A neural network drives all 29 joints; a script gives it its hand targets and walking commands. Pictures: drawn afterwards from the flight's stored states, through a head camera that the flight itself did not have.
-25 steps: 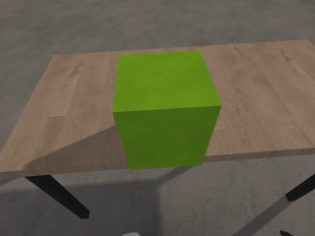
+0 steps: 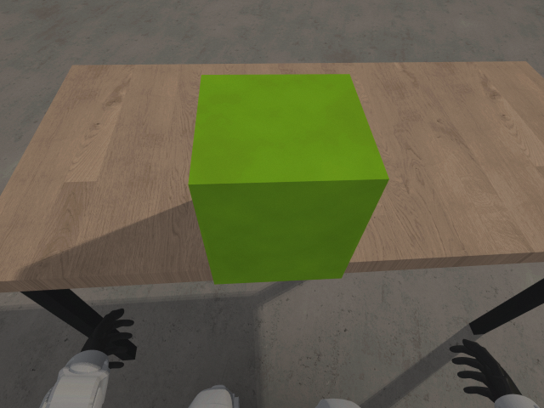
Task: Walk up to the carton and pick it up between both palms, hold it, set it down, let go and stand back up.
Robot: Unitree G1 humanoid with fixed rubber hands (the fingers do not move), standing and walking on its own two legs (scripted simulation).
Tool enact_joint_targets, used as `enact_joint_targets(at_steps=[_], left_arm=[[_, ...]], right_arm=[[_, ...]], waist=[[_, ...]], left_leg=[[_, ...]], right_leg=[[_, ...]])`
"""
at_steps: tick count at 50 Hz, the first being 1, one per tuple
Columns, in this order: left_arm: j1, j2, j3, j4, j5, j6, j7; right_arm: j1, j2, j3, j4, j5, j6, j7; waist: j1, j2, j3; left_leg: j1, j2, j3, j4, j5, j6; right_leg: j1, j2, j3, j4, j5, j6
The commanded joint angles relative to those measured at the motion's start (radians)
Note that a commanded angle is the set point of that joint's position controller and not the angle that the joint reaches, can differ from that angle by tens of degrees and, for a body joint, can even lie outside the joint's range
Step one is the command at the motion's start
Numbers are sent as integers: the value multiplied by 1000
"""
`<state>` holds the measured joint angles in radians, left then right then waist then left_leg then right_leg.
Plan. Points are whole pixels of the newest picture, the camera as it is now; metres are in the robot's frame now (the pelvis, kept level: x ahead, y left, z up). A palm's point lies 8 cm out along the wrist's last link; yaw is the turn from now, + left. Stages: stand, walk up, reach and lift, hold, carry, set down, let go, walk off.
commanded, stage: reach and lift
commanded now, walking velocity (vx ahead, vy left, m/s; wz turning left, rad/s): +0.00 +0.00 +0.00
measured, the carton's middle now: (277, 185) +0.41 +0.02 +0.09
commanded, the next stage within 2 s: none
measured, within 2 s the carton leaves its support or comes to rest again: neither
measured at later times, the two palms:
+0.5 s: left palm (80, 371) +0.17 +0.27 -0.02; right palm out of the picture +0.12 -0.27 -0.01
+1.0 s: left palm (96, 353) +0.18 +0.23 +0.04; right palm (499, 404) +0.13 -0.23 +0.04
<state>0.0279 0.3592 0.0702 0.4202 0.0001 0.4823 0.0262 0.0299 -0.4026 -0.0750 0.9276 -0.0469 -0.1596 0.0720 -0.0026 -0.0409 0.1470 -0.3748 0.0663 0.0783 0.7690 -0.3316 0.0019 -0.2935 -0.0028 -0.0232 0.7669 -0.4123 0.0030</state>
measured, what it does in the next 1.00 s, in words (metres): stands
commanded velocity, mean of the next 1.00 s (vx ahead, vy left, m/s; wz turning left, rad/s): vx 0.00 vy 0.00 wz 0.00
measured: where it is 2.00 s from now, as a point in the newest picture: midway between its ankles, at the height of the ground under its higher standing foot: outside the picture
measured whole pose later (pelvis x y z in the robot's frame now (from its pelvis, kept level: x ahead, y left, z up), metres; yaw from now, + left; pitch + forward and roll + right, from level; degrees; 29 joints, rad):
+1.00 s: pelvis -0.02 +0.04 +0.03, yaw -1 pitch -8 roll -1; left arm 0.25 0.17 -0.06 0.01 0.00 0.32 0.12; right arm 0.34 -0.35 -0.11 0.22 0.15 0.04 0.16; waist 0.00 -0.02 0.05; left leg -0.16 0.01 0.10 0.46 -0.16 0.05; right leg -0.02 0.01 0.01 0.42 -0.26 0.01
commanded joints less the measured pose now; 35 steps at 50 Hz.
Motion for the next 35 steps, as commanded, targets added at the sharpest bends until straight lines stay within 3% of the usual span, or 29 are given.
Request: enact_joint_targets(at_steps=[1, 6, 14, 18, 22, 25, 27, 29, 30, 31, 32, 34, 35], left_arm=[[97, 153, 106, -151, 112, -6, -1], [102, 109, 80, -159, 82, -36, 5], [87, 65, 38, -213, 35, -82, 16], [87, 53, 18, -277, 23, -97, 16], [60, 50, -9, -364, -10, -91, 18], [54, 33, -25, -428, -30, -68, 29], [75, 1, -43, -469, -34, -56, 43], [108, -38, -57, -486, -22, -51, 62], [131, -68, -66, -467, -11, -53, 74], [148, -106, -83, -428, 4, -61, 86], [174, -137, -79, -384, 34, -78, 89], [179, -155, -87, -379, 44, -116, 91], [162, -160, -105, -403, 38, -133, 93]], right_arm=[[82, -181, -52, -153, 89, -13, 11], [98, -160, -43, -237, 107, 5, 24], [153, -101, -68, -388, 104, 49, 36], [206, -64, -64, -473, 130, 71, 25], [218, -30, -53, -610, 158, 95, 7], [207, -37, -68, -713, 171, 131, 1], [211, -60, -89, -752, 174, 158, 13], [222, -100, -113, -768, 181, 184, 40], [221, -127, -132, -768, 179, 193, 59], [192, -154, -153, -757, 171, 199, 83], [182, -189, -173, -708, 175, 193, 100], [146, -203, -201, -668, 186, 168, 118], [129, -205, -215, -683, 193, 156, 125]], waist=[[39, 26, -303], [38, 31, -265], [26, 61, -204], [24, 1, -170], [24, -84, -162], [17, -73, -132], [12, -31, -114], [4, 56, -103], [-1, 128, -103], [-2, 227, -104], [-8, 293, -114], [-12, 251, -130], [-8, 230, -135]], left_leg=[[402, -62, -47, -216, 370, -41], [439, -68, -38, -292, 368, -43], [416, -64, -3, -412, 173, -18], [572, -89, -9, -379, 88, -18], [885, -124, -50, -258, 120, -25], [926, -107, -83, -256, 69, -28], [846, -67, -115, -303, -29, -29], [656, 1, -167, -423, -208, -15], [460, 51, -186, -539, -328, -2], [146, 118, -195, -703, -485, 17], [-36, 163, -211, -782, -518, 36], [-113, 168, -220, -784, -446, 26], [-123, 167, -230, -788, -482, 20]], right_leg=[[-23, 26, -44, -273, 503, -9], [-11, 39, -33, -340, 479, -8], [-7, 27, -8, -430, 272, -29], [-211, -48, 19, -517, 105, -75], [-557, -146, 46, -617, -111, -130], [-610, -156, 37, -617, -132, -144], [-533, -129, 24, -578, -104, -144], [-331, -65, 0, -493, -10, -109], [-113, -1, -20, -424, 93, -67], [224, 91, -46, -332, 225, -1], [444, 140, -48, -264, 327, 36], [546, 142, -18, -259, 380, 56], [557, 140, -13, -264, 364, 57]])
